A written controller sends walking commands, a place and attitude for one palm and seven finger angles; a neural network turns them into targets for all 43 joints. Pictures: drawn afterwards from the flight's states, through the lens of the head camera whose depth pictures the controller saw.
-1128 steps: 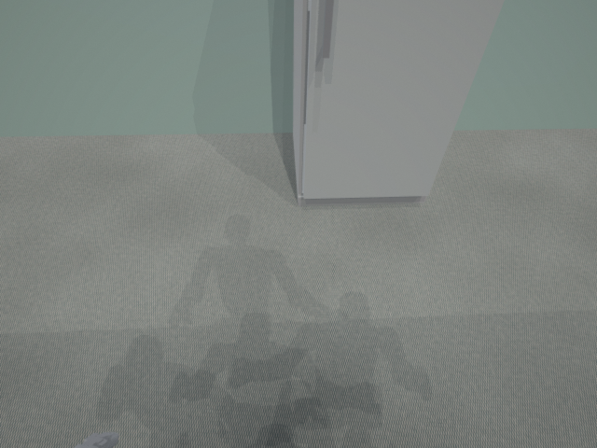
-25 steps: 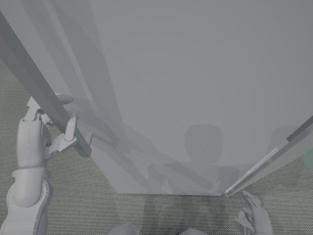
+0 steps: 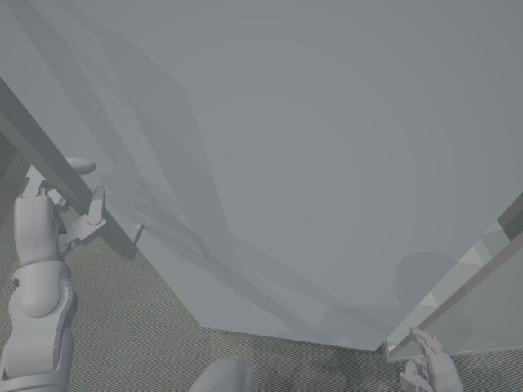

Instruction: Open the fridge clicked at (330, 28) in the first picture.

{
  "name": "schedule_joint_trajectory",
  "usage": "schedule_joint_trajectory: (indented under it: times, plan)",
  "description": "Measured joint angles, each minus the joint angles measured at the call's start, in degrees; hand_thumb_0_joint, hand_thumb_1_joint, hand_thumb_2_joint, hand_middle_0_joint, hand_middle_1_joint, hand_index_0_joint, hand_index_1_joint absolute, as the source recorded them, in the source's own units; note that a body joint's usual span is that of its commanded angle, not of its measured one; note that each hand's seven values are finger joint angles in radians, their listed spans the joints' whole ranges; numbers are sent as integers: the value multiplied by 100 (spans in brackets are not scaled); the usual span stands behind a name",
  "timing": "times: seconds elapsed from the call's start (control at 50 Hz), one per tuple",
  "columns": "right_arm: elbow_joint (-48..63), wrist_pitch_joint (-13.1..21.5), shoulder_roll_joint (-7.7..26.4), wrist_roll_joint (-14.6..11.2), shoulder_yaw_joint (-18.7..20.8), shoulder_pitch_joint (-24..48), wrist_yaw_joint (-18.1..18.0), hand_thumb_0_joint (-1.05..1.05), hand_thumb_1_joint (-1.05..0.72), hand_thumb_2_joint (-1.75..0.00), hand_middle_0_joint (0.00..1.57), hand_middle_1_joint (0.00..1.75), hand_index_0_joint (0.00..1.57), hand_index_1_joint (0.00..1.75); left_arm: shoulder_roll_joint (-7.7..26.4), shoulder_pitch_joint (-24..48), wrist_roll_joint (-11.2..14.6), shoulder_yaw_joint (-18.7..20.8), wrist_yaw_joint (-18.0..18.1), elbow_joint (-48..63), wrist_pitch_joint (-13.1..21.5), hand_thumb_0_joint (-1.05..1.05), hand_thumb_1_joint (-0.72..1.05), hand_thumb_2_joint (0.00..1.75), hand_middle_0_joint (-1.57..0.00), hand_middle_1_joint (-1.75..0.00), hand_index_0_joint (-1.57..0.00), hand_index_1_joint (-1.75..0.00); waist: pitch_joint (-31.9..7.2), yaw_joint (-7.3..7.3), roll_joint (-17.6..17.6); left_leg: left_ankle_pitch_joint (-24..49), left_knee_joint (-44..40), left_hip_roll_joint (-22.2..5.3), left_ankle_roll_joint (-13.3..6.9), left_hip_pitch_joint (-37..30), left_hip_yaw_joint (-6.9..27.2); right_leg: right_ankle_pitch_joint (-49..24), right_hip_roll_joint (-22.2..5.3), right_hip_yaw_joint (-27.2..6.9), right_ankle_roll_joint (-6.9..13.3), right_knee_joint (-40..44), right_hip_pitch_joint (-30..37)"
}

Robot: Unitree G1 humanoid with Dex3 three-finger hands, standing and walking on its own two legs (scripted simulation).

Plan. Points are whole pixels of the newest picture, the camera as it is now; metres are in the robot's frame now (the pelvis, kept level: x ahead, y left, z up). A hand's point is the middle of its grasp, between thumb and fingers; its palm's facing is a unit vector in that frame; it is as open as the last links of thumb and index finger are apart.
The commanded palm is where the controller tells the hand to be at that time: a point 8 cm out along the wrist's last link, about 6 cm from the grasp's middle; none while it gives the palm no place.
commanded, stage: stop walking and hold the door back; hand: left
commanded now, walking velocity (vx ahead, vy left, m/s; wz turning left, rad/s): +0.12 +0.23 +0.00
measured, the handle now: (56, 143) +0.34 +0.26 +0.23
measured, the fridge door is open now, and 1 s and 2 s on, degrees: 77 75 73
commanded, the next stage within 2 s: loosen the grip on the handle in 1.04 s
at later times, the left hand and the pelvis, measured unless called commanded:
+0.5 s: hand (97, 205) +0.31 +0.24 +0.15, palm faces +0.37 -0.89 -0.27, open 5.8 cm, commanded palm +0.28 +0.30 +0.14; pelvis -0.09 -0.01 -0.01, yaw +4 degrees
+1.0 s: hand (102, 198) +0.32 +0.24 +0.15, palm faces +0.31 -0.92 -0.24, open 5.6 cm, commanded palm +0.28 +0.30 +0.14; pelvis -0.10 +0.00 +0.00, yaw +1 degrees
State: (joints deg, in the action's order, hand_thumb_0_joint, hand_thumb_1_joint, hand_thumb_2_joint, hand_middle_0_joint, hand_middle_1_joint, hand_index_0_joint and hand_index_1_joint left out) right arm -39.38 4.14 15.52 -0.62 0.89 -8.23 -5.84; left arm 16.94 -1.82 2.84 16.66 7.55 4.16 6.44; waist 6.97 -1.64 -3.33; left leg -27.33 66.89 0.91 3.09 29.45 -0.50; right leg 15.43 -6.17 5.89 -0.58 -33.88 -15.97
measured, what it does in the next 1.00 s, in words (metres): steps on the spot: left foot, then right foot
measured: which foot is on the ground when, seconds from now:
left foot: up 0.00-0.20, down 0.22-0.44, up 0.46-0.66, down 0.68-1.00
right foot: down 0.00-0.22, up 0.24-0.40, down 0.42-1.00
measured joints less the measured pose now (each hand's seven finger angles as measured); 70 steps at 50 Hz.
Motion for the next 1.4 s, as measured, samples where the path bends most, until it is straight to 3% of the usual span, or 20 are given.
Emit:
schedule_joint_trajectory:
  times: [0.06,0.16,0.22,0.34,0.4,0.44,0.48,0.54,0.62,0.7,0.8,0.88,0.92,1.0,1.08,1.14,1.16,1.2,1.28,1.4]
  plan:
    - [-35,-88,95,7,-7,24,-59,2,-91,-90,20,30,20,30,81,608,-42,-122,-32,-754,97,-8,57,82,-46,-140,-36,-137,-118,18,182,97,-889,45,-74,-454,-259,-139,-133,149,60,130,-13]
    - [110,-88,151,-16,-4,113,14,2,-91,-90,20,30,20,30,100,1582,-97,-249,-50,-1586,97,-5,59,83,-46,-140,-39,-138,-291,110,442,101,-2512,-24,-224,-1284,-294,-416,-184,322,120,260,-265]
    - [298,-94,184,-39,6,161,79,2,-91,-90,20,30,20,30,140,2051,-81,-314,-89,-1879,108,-3,61,83,-46,-140,-40,-139,-321,226,460,938,-3782,-117,-326,-1805,-307,-516,-163,391,84,123,-523]
    - [355,7,-159,-117,-77,-176,57,1,-91,-90,20,30,19,30,258,2708,-101,-469,-132,-2784,171,-3,63,81,-46,-140,-39,-139,-243,197,242,1169,-3649,-329,-331,-1570,-242,808,393,-19,-72,-1250,-823]
    - [201,-12,-302,-138,-238,-443,36,1,-90,-90,20,30,20,30,378,3045,-101,-540,-235,-3243,83,-5,63,79,-45,-140,-41,-140,-271,98,143,1154,-3484,-398,-257,-1435,-199,591,535,42,-67,-407,-335]
    - [71,-59,-347,-123,-336,-516,27,1,-90,-90,20,30,20,30,496,3257,-112,-492,-294,-3538,87,-6,62,79,-45,-140,-41,-140,-271,52,122,969,-3083,-416,-245,-1239,-242,-47,571,-13,112,110,-135]
    - [-124,-112,-314,-123,-313,-489,15,1,-90,-90,21,30,20,30,517,3444,-128,-394,-308,-3864,121,-7,62,79,-45,-140,-41,-140,-160,150,-33,344,-2349,-368,-268,-974,-78,-145,602,38,288,-83,-183]
    - [-377,-117,-239,-116,-264,-549,-9,1,-90,-90,21,30,20,30,504,3717,-187,-310,-381,-4362,130,-9,62,79,-45,-140,-42,-140,-75,234,-12,148,-1433,-217,-254,-631,-34,-80,498,-4,309,-38,-97]
    - [-498,-75,-87,-54,-261,-713,-66,2,-90,-90,21,30,20,30,528,3973,-242,-217,-461,-4941,207,-9,63,81,-45,-140,-44,-140,-142,341,199,415,-2263,-264,-284,-841,-333,-195,329,-148,224,105,-54]
    - [-430,1,131,-25,-136,-827,-71,2,-90,-90,21,30,20,30,536,3966,-196,-140,-455,-4995,271,-7,64,82,-45,-140,-44,-140,-250,506,242,1453,-3652,-340,-309,-1431,-514,-111,338,-229,113,-100,-158]
    - [-257,-30,36,-80,-53,-904,-83,2,-91,-90,20,30,20,30,571,3672,-118,-121,-406,-4694,346,-7,67,81,-45,-140,-41,-140,-317,555,245,1490,-3621,-468,-312,-1366,-572,662,573,-372,7,-515,-247]
    - [-114,-49,-101,-98,-164,-897,-14,1,-90,-90,20,30,20,30,674,3471,-108,-100,-403,-4235,234,-7,66,79,-45,-140,-39,-140,-289,447,231,1410,-3439,-630,-195,-1212,-581,-245,662,-254,110,283,61]
    - [-117,-58,-128,-113,-183,-801,10,1,-90,-90,20,30,20,30,701,3412,-138,-50,-405,-4154,257,-8,66,79,-45,-140,-39,-140,-235,474,156,1386,-3381,-691,-150,-1169,-529,-204,725,-203,229,258,50]
    - [-174,-96,-82,-151,-194,-616,-9,1,-90,-90,21,30,20,30,689,3482,-158,-63,-469,-4269,289,-9,66,79,-45,-140,-40,-140,-237,440,94,906,-3184,-521,-170,-1049,-254,-105,727,-190,269,269,23]
    - [-214,-91,-9,-139,-212,-474,-52,1,-90,-90,21,30,20,30,640,3587,-163,-118,-533,-4471,317,-11,65,80,-45,-140,-43,-140,-279,398,136,1551,-3494,-388,-233,-1199,-192,-127,683,-261,198,278,54]
    - [-179,-103,-13,-132,-208,-448,-75,1,-90,-90,21,30,20,30,617,3644,-163,-184,-562,-4694,397,-12,66,80,-45,-140,-44,-140,-388,341,211,1511,-3639,-352,-280,-1273,-294,-175,648,-357,132,371,65]
    - [-72,-86,-31,-144,-191,-475,-58,1,-90,-90,20,30,20,30,621,3751,-378,-116,-628,-4745,371,-12,64,80,-45,-140,-44,-140,-328,311,250,1509,-3685,-331,-292,-1337,-331,-175,627,-391,114,368,92]
    - [-30,116,-121,3,-106,-573,109,1,-90,-90,20,30,20,30,695,4092,-701,-4,-860,-5086,225,-12,59,79,-45,-140,-44,-140,-411,303,360,1578,-3796,-278,-314,-1313,-340,-214,580,-394,166,378,28]
    - [77,314,-206,109,-112,-757,386,1,-90,-90,21,30,20,30,831,4349,-630,247,-922,-5293,45,-8,47,73,-45,-140,-45,-140,-587,380,556,1658,-3877,-315,-309,-1222,-355,-307,621,-409,164,504,-55]
    - [72,281,-77,33,5,-1064,505,1,-90,-90,21,30,20,30,815,3850,-638,37,-589,-4629,88,-3,14,55,-45,-140,-44,-139,-623,419,482,1577,-3762,-287,-362,-1086,-351,-278,591,-408,119,473,-142]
